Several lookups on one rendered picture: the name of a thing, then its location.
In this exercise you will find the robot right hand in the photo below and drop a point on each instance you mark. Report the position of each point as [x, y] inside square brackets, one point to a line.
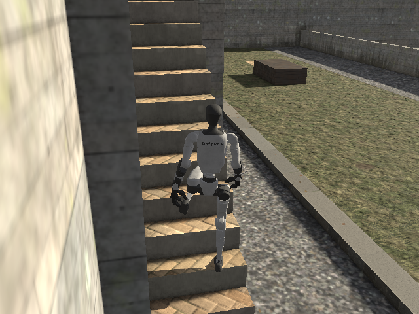
[230, 179]

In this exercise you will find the robot right shin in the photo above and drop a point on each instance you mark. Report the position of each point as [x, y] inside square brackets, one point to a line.
[220, 241]

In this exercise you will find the robot left hand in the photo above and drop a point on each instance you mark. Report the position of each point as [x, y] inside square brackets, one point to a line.
[174, 196]

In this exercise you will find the right robot thigh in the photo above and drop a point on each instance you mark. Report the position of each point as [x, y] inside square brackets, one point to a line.
[223, 196]

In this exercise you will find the robot left upper arm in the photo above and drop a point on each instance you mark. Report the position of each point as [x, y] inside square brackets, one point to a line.
[187, 149]

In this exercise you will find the robot right upper arm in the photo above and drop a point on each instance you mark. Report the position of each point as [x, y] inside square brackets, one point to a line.
[235, 150]

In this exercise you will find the robot left forearm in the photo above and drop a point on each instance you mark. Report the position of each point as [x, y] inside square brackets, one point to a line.
[178, 176]

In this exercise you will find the robot right forearm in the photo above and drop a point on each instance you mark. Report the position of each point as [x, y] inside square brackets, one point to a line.
[238, 173]

